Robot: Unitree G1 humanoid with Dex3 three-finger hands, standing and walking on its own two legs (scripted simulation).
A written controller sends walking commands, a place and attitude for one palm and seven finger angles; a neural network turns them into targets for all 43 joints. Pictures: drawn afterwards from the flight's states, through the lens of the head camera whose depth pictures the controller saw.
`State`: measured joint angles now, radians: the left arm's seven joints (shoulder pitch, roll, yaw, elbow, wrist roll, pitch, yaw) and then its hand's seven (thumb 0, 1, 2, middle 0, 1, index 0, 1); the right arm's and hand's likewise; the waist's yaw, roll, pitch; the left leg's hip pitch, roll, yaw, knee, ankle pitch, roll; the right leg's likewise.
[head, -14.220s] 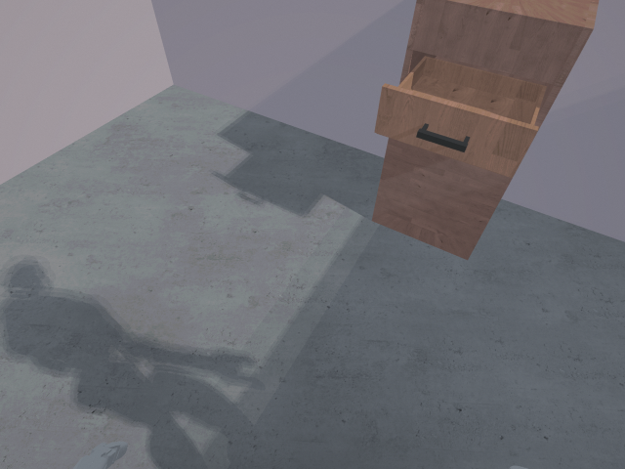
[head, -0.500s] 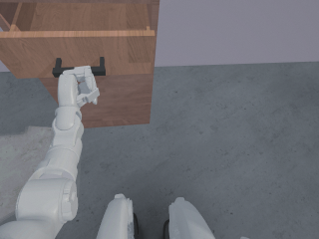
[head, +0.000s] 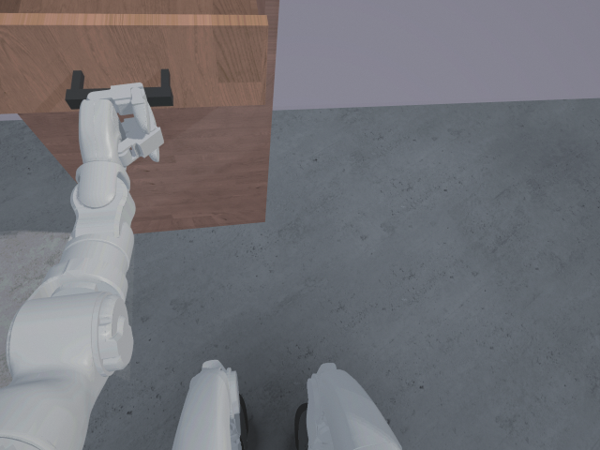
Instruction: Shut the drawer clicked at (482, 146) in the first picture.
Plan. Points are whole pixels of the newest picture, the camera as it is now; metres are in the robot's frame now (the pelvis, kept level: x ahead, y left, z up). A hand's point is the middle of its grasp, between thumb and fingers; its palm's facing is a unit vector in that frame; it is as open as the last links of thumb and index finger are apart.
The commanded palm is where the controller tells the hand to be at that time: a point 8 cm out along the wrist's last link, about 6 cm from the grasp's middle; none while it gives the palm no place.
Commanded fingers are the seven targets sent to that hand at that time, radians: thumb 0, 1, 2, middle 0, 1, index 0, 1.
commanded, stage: push the drawer shut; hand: left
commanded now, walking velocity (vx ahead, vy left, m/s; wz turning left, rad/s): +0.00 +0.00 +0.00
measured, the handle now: (122, 87) +0.58 +0.20 +0.05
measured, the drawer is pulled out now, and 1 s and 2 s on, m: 0.07 0.00 0.00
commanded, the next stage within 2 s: pull the fist back off the drawer in 0.98 s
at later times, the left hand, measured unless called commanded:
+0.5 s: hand (153, 89) +0.58 +0.16 +0.05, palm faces +0.07 -1.00 -0.04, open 3.3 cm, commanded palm +0.59 +0.17 +0.05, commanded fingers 0.00 0.90 0.90 -1.40 -1.60 -1.40 -1.60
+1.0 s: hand (140, 80) +0.60 +0.18 +0.05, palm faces +0.05 -1.00 -0.05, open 3.4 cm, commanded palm +0.65 +0.16 +0.05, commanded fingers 0.00 0.90 0.90 -1.40 -1.60 -1.40 -1.60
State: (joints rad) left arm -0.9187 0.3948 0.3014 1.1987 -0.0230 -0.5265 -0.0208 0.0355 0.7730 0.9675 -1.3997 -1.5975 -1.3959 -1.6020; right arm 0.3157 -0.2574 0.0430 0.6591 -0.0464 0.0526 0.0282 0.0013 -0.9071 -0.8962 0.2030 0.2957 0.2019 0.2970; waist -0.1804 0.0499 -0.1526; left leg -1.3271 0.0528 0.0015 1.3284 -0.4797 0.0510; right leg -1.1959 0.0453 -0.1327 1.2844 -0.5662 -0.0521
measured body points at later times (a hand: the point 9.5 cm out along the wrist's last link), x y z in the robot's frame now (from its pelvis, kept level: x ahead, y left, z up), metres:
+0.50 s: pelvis +0.00 +0.00 -0.02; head +0.19 +0.04 +0.39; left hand +0.57 +0.21 +0.05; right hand -0.04 -0.26 -0.11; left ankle +0.07 +0.09 -0.61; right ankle +0.02 -0.10 -0.61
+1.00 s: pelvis -0.02 +0.01 -0.03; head +0.19 +0.06 +0.37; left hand +0.59 +0.23 +0.05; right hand -0.06 -0.24 -0.11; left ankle +0.06 +0.09 -0.61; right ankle +0.02 -0.10 -0.61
